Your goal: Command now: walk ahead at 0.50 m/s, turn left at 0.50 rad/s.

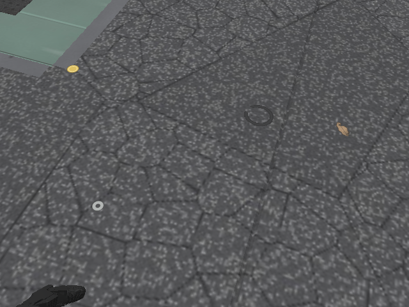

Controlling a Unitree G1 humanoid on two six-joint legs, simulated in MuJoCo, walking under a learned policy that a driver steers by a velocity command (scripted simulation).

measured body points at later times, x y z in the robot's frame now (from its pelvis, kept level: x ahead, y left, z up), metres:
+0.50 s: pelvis +0.28 -0.05 +0.00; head +0.31 -0.05 +0.45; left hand +0.26 +0.23 -0.12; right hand +0.51 -0.27 -0.09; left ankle +0.43 +0.13 -0.69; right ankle +0.24 -0.15 -0.75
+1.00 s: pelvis +0.55 +0.02 +0.00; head +0.57 +0.01 +0.45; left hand +0.74 +0.27 -0.10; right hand +0.57 -0.27 -0.12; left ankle +0.50 +0.12 -0.75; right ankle +0.69 -0.16 -0.68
